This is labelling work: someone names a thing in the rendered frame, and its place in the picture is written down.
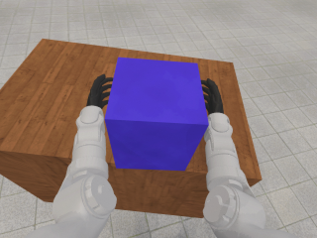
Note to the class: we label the robot right hand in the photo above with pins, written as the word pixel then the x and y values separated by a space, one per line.
pixel 215 104

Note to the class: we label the robot left forearm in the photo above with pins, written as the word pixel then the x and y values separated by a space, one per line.
pixel 89 147

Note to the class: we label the pedestal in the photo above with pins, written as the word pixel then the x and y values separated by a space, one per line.
pixel 39 105

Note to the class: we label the robot left upper arm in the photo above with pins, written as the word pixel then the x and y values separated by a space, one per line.
pixel 80 210

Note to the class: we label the robot left hand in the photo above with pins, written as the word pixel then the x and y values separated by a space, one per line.
pixel 96 95

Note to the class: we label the robot right upper arm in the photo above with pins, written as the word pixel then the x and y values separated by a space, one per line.
pixel 232 213

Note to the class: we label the carton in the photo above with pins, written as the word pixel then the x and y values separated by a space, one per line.
pixel 156 114

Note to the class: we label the robot right forearm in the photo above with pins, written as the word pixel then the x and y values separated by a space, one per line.
pixel 221 156

